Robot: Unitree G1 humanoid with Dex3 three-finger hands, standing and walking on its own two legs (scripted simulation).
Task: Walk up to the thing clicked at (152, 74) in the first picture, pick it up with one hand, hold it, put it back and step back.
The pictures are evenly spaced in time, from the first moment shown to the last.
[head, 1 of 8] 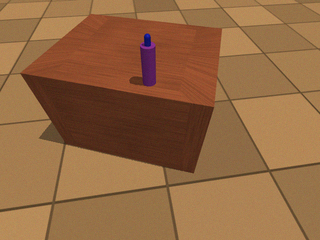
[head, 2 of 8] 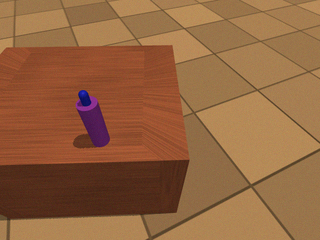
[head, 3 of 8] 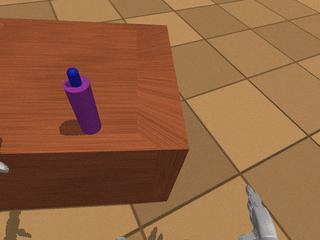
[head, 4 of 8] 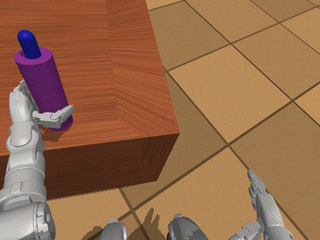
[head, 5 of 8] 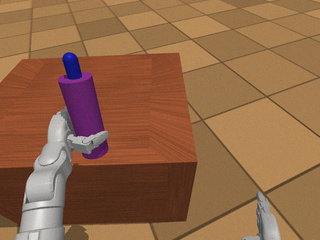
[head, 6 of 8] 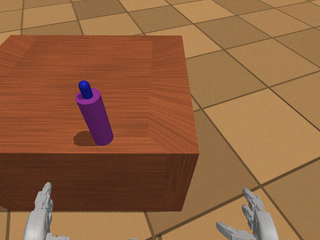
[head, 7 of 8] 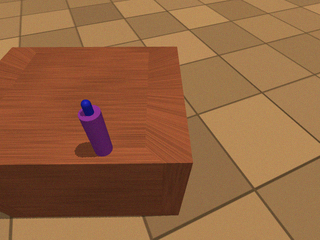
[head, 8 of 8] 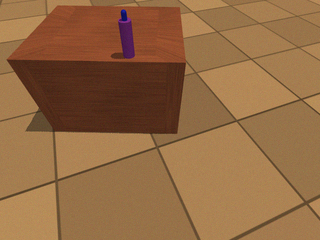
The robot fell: no
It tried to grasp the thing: yes
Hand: left
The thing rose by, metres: 0.22
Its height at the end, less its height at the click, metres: +0.00
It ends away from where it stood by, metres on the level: 0.03
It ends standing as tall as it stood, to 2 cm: yes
